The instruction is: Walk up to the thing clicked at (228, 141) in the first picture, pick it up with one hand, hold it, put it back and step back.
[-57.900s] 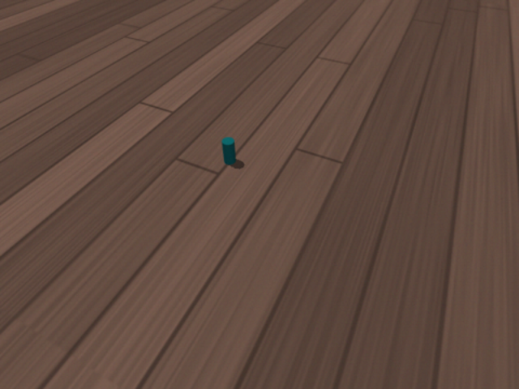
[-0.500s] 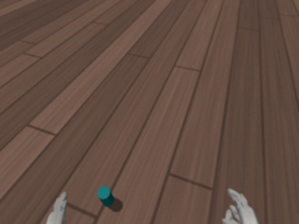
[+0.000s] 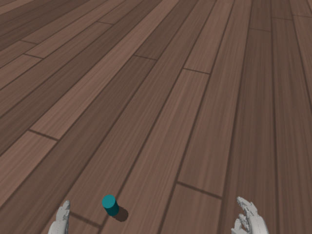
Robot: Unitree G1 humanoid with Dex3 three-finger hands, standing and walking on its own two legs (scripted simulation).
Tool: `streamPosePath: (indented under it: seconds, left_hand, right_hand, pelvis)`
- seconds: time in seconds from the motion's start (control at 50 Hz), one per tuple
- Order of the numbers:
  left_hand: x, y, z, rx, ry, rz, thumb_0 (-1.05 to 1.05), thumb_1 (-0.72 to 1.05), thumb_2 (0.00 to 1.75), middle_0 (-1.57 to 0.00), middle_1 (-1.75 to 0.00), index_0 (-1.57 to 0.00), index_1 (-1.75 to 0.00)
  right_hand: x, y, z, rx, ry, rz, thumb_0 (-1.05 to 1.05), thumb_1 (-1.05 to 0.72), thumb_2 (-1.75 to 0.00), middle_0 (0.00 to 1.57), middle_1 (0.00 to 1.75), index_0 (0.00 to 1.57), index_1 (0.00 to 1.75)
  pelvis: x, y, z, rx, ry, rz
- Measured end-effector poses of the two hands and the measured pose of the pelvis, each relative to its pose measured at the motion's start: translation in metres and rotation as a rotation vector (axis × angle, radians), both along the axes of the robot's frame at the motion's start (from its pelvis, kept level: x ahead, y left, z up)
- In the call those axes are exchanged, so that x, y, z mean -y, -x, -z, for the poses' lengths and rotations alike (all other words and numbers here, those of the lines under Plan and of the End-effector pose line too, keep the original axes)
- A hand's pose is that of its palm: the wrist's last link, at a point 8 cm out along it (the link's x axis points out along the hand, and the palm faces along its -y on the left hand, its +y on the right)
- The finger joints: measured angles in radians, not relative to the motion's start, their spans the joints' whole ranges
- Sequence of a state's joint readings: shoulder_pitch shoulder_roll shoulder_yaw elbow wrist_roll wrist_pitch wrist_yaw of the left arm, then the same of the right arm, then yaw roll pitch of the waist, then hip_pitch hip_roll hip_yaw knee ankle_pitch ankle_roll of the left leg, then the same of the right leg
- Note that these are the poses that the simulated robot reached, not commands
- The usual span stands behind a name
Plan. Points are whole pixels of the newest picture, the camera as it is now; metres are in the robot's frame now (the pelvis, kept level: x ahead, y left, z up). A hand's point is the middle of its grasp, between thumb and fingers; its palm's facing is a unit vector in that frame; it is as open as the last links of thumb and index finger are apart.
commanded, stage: home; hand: left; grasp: from the side
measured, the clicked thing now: (111, 205) +0.42 +0.25 -0.65
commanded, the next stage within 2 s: stand in 0.26 s
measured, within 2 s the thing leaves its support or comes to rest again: neither
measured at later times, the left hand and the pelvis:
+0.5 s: hand out of the picture +0.17 +0.18 -0.06, palm faces +0.10 -0.96 -0.28, open 16.5 cm; pelvis +0.00 +0.00 +0.00, yaw +0 degrees
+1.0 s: hand out of the picture +0.13 +0.23 -0.10, palm faces -0.02 -0.94 -0.34, open 7.6 cm; pelvis +0.00 +0.01 +0.03, yaw +0 degrees
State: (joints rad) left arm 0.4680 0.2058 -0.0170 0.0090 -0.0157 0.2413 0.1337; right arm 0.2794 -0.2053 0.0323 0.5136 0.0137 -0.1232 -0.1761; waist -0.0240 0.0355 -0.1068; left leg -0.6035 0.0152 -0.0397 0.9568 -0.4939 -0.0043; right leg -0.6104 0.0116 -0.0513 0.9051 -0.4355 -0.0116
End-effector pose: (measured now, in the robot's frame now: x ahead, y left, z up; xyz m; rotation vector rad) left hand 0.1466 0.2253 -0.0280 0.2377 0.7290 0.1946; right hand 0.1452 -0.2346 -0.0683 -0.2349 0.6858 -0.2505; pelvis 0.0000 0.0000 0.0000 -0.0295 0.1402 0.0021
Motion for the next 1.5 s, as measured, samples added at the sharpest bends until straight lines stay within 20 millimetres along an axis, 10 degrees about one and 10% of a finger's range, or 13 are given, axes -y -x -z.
streamPosePath:
  seconds: [0.48,0.84,1.18,1.5]
  left_hand:
    - [-0.004,-0.004,0.0,-0.002,0.004,-0.004,-0.01,-0.45,0.13,-0.1,-0.12,-0.1,-0.12]
    - [-0.016,-0.004,0.02,-0.047,-0.045,0.088,0.0,0.64,0.84,-0.2,-0.29,-0.2,-0.3]
    - [-0.072,0.079,0.04,-0.431,-0.062,-0.038,0.01,0.9,0.9,-0.2,-0.3,-0.2,-0.3]
    - [-0.073,0.106,0.034,-0.527,-0.05,-0.086,0.01,0.91,0.9,-0.2,-0.3,-0.2,-0.3]
  right_hand:
    - [-0.004,-0.006,-0.002,0.003,0.004,-0.004,0.01,-0.9,-0.9,0.2,0.3,0.2,0.3]
    - [0.001,0.003,0.012,-0.167,0.041,-0.124,0.01,-0.9,-0.89,0.2,0.3,0.2,0.3]
    - [0.038,0.077,0.008,-0.512,0.009,-0.017,0.0,-0.9,-0.89,0.2,0.3,0.2,0.3]
    - [0.03,0.089,0.008,-0.571,-0.031,-0.012,0.0,-0.9,-0.89,0.2,0.3,0.2,0.3]
  pelvis:
    - [-0.004,-0.005,0.0,0.0,0.004,-0.001]
    - [-0.004,0.001,-0.007,0.061,-0.016,0.0]
    - [-0.01,-0.001,-0.045,0.162,-0.032,-0.005]
    - [-0.011,0.006,-0.058,0.202,-0.037,-0.008]
